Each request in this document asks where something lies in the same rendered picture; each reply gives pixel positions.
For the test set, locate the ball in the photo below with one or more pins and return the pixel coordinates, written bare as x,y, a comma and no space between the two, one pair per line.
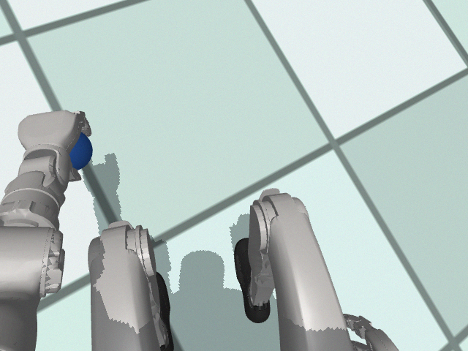
81,153

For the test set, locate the right robot hand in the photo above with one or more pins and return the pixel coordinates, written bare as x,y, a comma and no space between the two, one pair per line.
376,339

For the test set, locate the left robot arm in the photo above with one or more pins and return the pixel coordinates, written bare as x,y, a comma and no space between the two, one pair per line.
31,254

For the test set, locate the right robot foot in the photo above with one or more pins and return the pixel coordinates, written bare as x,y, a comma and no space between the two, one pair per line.
257,314

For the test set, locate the left robot hand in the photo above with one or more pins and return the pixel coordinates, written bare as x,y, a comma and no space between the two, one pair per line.
59,128

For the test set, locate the left robot foot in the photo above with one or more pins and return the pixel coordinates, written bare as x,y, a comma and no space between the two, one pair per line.
165,313

